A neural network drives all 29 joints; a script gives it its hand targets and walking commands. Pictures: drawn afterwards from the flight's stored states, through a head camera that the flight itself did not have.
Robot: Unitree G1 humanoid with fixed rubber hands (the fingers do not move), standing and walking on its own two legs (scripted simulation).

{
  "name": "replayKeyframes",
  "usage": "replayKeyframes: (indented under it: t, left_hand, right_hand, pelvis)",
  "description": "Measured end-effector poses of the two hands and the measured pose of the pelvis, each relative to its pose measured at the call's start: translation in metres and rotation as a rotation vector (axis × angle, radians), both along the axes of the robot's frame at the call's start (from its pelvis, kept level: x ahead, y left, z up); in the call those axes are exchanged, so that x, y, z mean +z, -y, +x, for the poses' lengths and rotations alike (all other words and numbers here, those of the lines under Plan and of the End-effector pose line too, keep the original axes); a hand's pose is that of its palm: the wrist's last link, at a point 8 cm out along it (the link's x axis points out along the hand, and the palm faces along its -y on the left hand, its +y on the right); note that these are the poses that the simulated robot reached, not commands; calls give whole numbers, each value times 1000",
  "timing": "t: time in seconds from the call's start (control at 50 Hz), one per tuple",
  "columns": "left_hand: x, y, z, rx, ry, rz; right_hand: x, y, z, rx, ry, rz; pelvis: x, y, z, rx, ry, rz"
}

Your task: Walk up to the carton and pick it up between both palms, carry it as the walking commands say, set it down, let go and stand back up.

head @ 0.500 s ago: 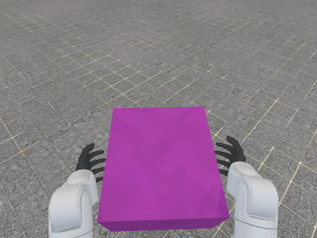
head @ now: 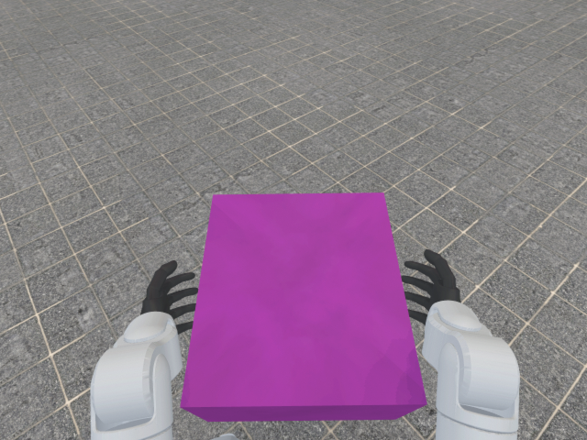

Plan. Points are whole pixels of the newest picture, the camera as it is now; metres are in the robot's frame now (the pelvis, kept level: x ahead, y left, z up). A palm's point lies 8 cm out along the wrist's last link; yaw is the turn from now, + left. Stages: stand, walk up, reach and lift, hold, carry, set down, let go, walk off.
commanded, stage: carry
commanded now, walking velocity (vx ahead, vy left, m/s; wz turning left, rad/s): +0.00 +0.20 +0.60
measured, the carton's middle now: (299, 301) +0.30 -0.02 +0.01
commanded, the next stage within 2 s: none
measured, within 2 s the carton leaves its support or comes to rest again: neither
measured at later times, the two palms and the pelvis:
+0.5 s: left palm out of the picture +0.10 +0.34 +0.10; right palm (276, 372) +0.18 +0.02 +0.08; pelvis -0.08 +0.13 +0.01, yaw +15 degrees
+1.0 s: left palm out of the picture -0.11 +0.55 +0.07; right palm out of the picture +0.10 +0.29 +0.05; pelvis -0.20 +0.28 -0.01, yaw +32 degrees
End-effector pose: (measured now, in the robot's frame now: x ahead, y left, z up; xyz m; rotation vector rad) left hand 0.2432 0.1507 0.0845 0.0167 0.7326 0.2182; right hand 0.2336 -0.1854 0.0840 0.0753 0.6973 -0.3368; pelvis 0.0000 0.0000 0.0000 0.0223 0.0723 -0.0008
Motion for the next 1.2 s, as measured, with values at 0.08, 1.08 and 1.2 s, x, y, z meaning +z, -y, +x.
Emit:
replayKeyframes:
  t: [0.08,1.08,1.2]
  left_hand:
    - [-6,-51,-10,49,76,-33]
    - [4,-408,-365,707,-3,91]
    - [23,-426,-399,729,25,43]
  right_hand:
    - [6,-51,6,54,75,-39]
    - [-30,-482,-150,708,-11,103]
    - [10,-505,-175,735,23,49]
  pelvis:
    - [-15,-36,-8,45,2,-9]
    - [-10,-290,-215,605,6,-20]
    - [12,-308,-234,709,5,39]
